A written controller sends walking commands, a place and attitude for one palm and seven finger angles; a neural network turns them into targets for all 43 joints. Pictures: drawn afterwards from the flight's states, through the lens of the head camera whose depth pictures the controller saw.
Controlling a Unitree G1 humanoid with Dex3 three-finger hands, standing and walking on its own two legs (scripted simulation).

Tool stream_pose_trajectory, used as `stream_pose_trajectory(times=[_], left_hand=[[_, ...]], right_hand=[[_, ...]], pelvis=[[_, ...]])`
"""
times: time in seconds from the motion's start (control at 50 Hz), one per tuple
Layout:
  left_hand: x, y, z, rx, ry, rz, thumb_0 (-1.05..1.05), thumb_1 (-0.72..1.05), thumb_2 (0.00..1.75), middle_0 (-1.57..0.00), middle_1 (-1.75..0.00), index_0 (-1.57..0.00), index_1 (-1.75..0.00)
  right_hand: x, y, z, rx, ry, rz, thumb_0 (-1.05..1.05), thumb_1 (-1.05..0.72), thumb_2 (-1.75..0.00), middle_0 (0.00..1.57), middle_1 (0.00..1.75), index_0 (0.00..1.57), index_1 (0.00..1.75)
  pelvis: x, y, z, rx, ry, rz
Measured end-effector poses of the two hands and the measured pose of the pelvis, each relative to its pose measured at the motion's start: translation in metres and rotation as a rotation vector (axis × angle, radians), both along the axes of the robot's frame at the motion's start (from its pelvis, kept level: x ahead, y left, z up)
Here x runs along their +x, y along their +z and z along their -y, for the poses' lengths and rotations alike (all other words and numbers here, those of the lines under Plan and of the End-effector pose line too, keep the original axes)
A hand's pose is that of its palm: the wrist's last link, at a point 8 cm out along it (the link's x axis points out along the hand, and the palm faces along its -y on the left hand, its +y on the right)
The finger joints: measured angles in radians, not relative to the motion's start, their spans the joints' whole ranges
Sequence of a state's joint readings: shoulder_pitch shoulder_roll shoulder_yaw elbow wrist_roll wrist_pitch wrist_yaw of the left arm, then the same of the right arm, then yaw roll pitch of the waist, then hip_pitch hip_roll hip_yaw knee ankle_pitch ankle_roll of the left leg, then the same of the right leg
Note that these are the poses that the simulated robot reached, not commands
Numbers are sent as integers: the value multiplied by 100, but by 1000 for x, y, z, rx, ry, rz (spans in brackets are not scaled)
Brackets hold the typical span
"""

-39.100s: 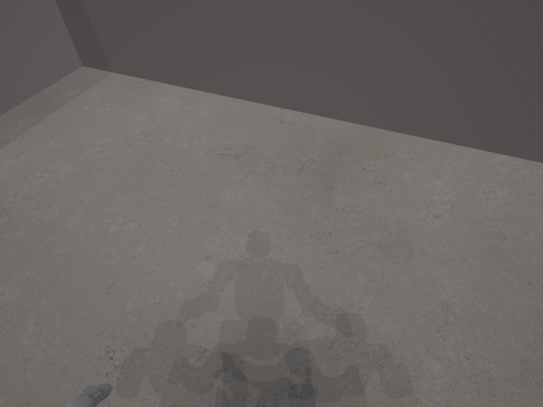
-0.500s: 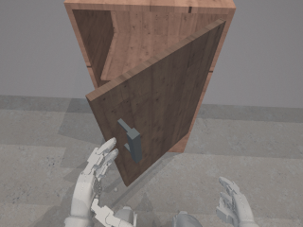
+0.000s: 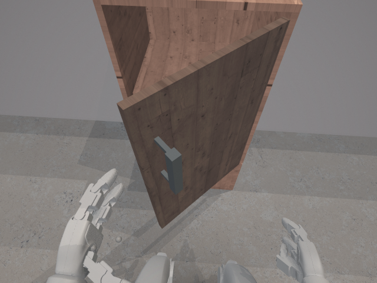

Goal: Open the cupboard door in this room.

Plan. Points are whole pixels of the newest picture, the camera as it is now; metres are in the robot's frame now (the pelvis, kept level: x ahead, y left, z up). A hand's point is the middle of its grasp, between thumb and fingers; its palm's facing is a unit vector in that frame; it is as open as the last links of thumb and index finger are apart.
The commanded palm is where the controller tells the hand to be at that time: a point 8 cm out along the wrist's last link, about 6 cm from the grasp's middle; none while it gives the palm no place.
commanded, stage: draw the hand back to the body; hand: left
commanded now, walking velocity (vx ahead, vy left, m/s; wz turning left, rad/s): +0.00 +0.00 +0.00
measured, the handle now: (168, 166) +0.33 +0.07 +0.07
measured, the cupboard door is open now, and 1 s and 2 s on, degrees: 45 45 45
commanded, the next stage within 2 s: step back with the hand held close in 1.48 s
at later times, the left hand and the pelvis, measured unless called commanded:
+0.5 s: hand (58, 211) +0.20 +0.20 +0.16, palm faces +0.10 -0.97 -0.23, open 15.7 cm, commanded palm +0.17 +0.25 +0.18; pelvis +0.03 +0.02 +0.06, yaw +0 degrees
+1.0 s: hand out of the picture +0.23 +0.27 +0.24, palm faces +0.40 -0.82 -0.41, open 10.2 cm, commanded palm +0.18 +0.31 +0.27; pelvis +0.05 +0.02 +0.11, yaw +0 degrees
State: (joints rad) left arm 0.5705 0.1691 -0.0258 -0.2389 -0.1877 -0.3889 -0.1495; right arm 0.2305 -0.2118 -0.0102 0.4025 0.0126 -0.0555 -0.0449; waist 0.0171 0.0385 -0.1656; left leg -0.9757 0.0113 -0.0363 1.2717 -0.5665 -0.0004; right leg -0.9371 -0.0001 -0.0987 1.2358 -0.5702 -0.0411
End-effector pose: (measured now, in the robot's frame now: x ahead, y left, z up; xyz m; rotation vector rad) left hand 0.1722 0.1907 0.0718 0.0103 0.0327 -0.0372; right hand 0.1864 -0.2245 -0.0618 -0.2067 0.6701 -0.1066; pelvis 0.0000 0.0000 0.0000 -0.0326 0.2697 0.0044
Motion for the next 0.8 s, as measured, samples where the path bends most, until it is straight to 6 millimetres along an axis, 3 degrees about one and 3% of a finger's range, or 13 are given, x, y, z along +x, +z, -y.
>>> stream_pose_trajectory(times=[0.14, 0.32, 0.42, 0.5, 0.64, 0.8], left_hand=[[1, 42, -19, 39, 30, 35, -2, -50, 30, -16, -30, -15, -30], [0, 58, -31, 36, 16, -24, -1, -50, 30, -15, -30, -15, -30], [3, 81, -46, 60, 40, 35, -2, -46, 32, -16, -30, -16, -30], [4, 100, -59, 220, 139, -5, -1, -39, 35, -16, -30, -16, -30], [-1, 117, -79, 340, 281, -95, -1, -19, 43, -17, -30, -17, -30], [7, 155, -99, 401, 383, -5, -1, 8, 55, -18, -30, -18, -30]], right_hand=[[-11, 19, -14, 37, -27, 0, 1, -91, -90, 20, 30, 20, 30], [-9, 50, -17, 11, -21, 48, 1, -91, -90, 20, 30, 20, 30], [-1, 60, -18, 5, -18, 72, 1, -91, -90, 20, 30, 20, 30], [6, 68, -23, 0, -28, 67, 1, -91, -90, 20, 30, 20, 30], [17, 79, -36, 15, -10, 61, 1, -91, -90, 20, 30, 20, 30], [27, 89, -43, 13, 40, 60, 1, -91, -90, 20, 30, 20, 30]], pelvis=[[4, 20, -7, -6, 1, 50], [12, 41, -16, -10, 4, 96], [18, 48, -18, -13, 4, 117], [26, 59, -21, -5, -1, 141], [34, 77, -25, 3, -2, 193], [41, 93, -25, 13, 3, 251]])
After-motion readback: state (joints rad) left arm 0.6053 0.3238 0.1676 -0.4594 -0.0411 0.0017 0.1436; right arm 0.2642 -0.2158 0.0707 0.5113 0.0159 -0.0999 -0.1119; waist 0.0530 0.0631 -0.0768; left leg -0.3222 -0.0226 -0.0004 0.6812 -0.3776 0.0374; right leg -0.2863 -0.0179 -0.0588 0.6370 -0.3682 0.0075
